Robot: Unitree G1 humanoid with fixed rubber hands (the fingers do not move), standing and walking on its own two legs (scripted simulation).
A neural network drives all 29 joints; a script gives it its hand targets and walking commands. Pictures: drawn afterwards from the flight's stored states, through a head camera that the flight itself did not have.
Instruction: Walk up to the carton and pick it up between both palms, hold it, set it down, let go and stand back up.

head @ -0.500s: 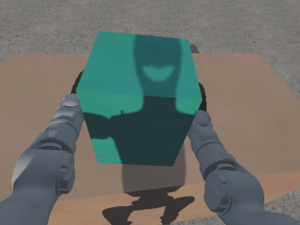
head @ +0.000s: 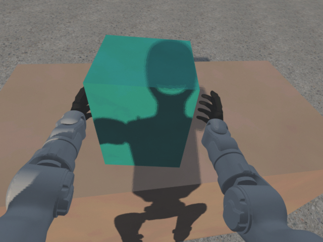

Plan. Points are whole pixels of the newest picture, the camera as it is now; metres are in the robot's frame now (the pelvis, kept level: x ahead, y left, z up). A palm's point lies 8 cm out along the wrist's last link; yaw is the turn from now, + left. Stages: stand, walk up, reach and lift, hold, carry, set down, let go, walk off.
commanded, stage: set down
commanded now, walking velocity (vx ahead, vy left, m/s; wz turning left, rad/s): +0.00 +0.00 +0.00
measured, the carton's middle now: (145, 105) +0.47 -0.01 +0.10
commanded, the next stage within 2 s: none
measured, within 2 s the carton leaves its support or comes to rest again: neither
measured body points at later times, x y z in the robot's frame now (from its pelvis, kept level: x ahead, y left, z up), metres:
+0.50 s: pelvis +0.00 +0.00 +0.00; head +0.02 +0.02 +0.45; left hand +0.44 +0.18 +0.08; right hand +0.37 -0.21 +0.08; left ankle +0.03 +0.09 -0.74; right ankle +0.05 -0.15 -0.74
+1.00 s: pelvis +0.00 +0.00 +0.00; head +0.01 +0.01 +0.45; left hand +0.36 +0.22 +0.09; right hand +0.30 -0.20 +0.08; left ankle +0.03 +0.09 -0.74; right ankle +0.05 -0.15 -0.74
